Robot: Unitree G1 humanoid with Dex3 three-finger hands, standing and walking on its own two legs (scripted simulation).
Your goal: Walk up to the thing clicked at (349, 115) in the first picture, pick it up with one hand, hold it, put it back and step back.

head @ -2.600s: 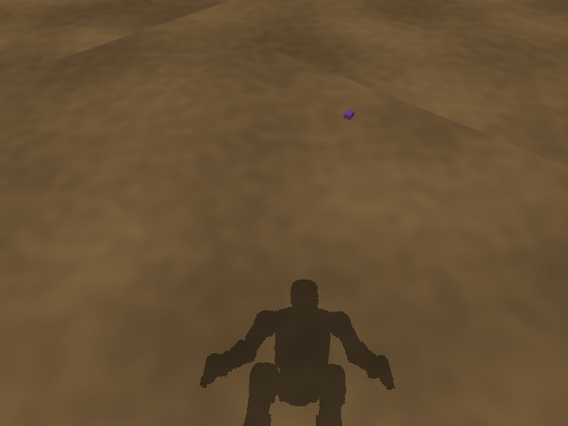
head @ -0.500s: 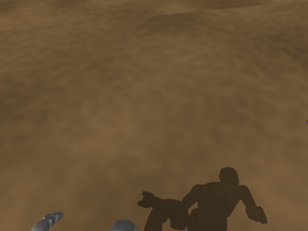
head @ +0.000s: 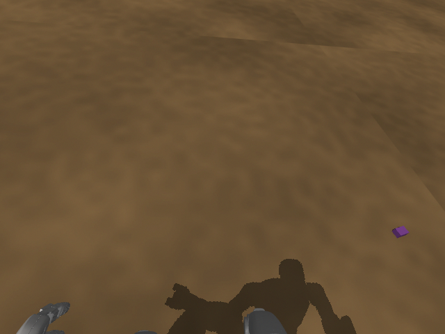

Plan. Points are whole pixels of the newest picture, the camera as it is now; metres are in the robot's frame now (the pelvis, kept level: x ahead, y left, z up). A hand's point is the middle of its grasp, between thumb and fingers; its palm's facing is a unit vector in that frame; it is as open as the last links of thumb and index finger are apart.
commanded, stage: walk up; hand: left
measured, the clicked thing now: (400, 231) +0.75 -1.11 -0.73
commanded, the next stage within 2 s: none
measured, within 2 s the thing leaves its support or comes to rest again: neither
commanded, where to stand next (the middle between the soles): +0.51 -1.50 m, yaw +24 degrees
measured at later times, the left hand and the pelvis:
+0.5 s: hand out of the picture +0.12 +0.04 -0.15, palm faces +0.20 -0.91 -0.36, open 7.4 cm; pelvis +0.14 -0.25 +0.00, yaw +11 degrees
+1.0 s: hand (309, 288) +0.25 -0.22 -0.14, palm faces +0.18 -0.91 -0.37, open 7.4 cm; pelvis +0.23 -0.51 -0.01, yaw +13 degrees
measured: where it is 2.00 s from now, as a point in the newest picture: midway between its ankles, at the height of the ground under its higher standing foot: (388, 302)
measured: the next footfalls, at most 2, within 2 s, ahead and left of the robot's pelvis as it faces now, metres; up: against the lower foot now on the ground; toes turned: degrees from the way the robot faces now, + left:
right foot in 0.12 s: +0.15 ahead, -0.28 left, +0.00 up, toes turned +0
left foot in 0.48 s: +0.24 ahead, -0.16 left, +0.00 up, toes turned +17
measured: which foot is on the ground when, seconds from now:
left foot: down 0.00-0.14, up 0.16-0.46, down 0.48-0.86, up 0.88-1.00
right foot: up 0.00-0.10, down 0.12-0.48, up 0.50-0.84, down 0.86-1.00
